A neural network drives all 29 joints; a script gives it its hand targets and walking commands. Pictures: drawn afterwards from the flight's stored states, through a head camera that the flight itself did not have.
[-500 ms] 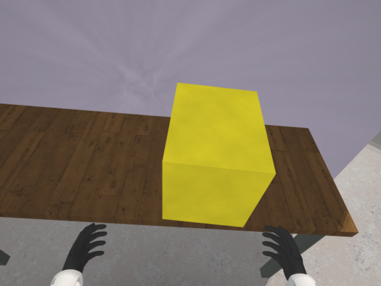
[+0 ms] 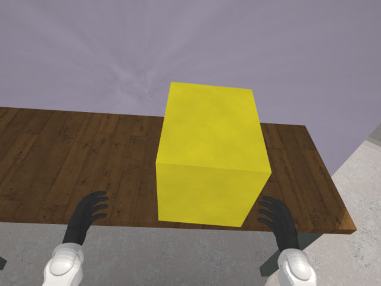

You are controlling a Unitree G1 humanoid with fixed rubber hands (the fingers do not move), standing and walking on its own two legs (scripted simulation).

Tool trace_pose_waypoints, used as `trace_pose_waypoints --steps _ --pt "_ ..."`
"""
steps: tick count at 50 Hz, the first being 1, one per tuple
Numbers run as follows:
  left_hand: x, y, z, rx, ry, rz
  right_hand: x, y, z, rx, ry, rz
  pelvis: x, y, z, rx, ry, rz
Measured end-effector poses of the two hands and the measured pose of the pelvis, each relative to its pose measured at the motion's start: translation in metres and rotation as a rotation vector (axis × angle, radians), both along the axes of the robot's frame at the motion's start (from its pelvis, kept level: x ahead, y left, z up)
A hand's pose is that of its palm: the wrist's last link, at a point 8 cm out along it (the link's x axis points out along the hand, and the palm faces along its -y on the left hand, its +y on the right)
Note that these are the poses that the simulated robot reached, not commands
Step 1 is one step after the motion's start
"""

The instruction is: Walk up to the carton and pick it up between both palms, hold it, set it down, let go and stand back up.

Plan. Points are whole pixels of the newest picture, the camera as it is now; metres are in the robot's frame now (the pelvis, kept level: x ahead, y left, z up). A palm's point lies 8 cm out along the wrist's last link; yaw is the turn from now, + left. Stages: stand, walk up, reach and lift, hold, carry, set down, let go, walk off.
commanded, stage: reach and lift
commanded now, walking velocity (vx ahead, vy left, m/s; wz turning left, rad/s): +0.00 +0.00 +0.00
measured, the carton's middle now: (205, 154) +0.45 -0.04 +0.00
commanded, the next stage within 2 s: none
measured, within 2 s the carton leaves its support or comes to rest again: neither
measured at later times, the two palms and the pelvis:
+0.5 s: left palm (90, 177) +0.32 +0.22 +0.05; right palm (286, 192) +0.31 -0.21 +0.05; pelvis -0.01 +0.01 +0.01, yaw -1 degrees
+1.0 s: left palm (90, 134) +0.39 +0.23 +0.11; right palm (285, 151) +0.38 -0.20 +0.10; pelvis -0.01 +0.00 +0.01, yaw -1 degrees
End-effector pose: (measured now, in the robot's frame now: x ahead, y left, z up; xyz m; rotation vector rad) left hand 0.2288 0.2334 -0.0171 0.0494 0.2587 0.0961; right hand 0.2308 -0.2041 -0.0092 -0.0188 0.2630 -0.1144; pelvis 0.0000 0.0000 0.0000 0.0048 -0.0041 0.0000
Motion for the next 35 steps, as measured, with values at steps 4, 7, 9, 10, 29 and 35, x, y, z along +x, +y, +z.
trace_pose_waypoints --steps 4,7,9,10,29,35 --pt "0.010 -0.002 0.004 -0.002 -0.009 -0.009 0.009 0.002 0.003 0.004 -0.014 -0.001 -0.002 0.001 0.000 -0.002 0.001 -0.003" --pt "0.017 -0.002 0.009 -0.008 -0.015 -0.007 0.015 0.002 0.007 0.007 -0.017 -0.001 -0.004 0.003 0.000 -0.003 0.005 -0.004" --pt "0.024 -0.001 0.015 -0.008 -0.023 -0.004 0.021 0.001 0.011 0.004 -0.022 -0.002 -0.005 0.004 0.000 -0.004 0.009 -0.005" --pt "0.028 0.000 0.018 -0.008 -0.028 -0.002 0.024 0.001 0.014 0.003 -0.028 -0.003 -0.006 0.004 0.000 -0.004 0.011 -0.005" --pt "0.100 -0.012 0.072 -0.019 -0.020 -0.035 0.087 -0.003 0.066 0.001 -0.029 0.001 -0.007 0.005 0.006 -0.006 0.029 -0.017" --pt "0.115 -0.006 0.088 -0.022 -0.041 -0.016 0.102 -0.005 0.082 -0.002 -0.044 -0.009 -0.008 0.004 0.006 -0.005 0.047 -0.017"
